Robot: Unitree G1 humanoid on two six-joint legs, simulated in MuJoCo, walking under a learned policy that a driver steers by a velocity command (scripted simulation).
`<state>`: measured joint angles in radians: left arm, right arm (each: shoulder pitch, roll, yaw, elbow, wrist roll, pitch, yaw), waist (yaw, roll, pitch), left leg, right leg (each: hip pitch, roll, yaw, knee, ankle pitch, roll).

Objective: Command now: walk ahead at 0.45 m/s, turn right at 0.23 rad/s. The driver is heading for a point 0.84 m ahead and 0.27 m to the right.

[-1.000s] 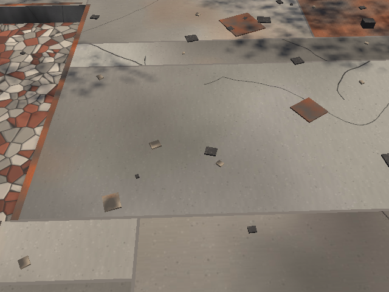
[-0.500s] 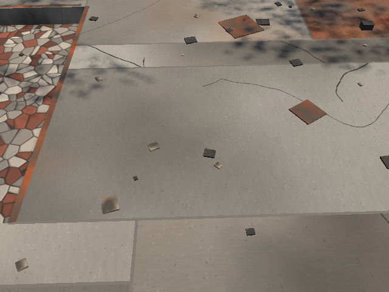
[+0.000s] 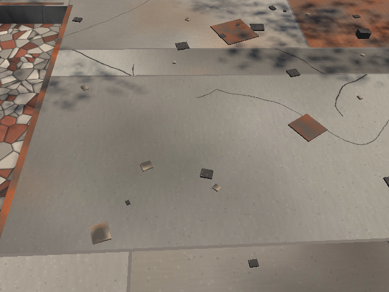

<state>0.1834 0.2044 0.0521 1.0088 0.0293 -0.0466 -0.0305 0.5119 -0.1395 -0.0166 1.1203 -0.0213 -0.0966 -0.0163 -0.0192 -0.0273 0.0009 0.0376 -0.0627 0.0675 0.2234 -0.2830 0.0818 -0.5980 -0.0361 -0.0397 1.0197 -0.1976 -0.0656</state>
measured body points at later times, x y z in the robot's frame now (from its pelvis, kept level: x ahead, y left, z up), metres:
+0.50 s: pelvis +0.28 -0.04 +0.00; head +0.30 -0.06 +0.45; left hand +0.32 +0.22 -0.14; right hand +0.38 -0.31 -0.12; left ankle +0.44 +0.12 -0.67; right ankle +0.24 -0.06 -0.74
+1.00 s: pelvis +0.57 -0.07 +0.00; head +0.60 -0.08 +0.45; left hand +0.81 +0.10 -0.12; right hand +0.47 -0.34 -0.12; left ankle +0.61 +0.01 -0.74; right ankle +0.52 -0.20 -0.66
